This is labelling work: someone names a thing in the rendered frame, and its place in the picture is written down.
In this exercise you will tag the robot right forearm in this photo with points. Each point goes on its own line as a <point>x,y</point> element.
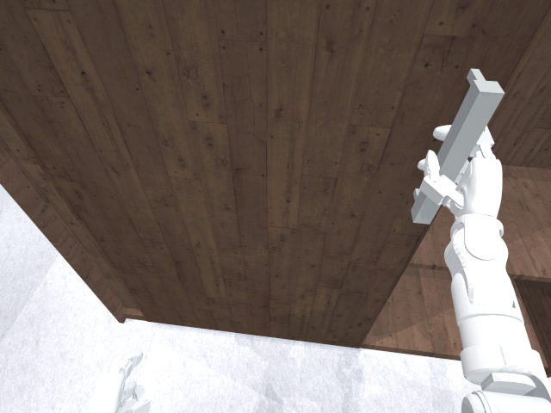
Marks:
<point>496,351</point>

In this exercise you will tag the wardrobe door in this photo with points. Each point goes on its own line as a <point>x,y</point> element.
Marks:
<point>248,166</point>
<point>20,154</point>

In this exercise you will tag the robot right hand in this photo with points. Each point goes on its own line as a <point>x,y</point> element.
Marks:
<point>480,180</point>

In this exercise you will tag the robot right upper arm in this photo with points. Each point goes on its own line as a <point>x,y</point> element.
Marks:
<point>494,402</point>

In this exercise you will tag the robot left hand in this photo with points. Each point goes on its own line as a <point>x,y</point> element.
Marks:
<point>111,392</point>

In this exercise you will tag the handle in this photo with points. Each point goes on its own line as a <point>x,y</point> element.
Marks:
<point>476,110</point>

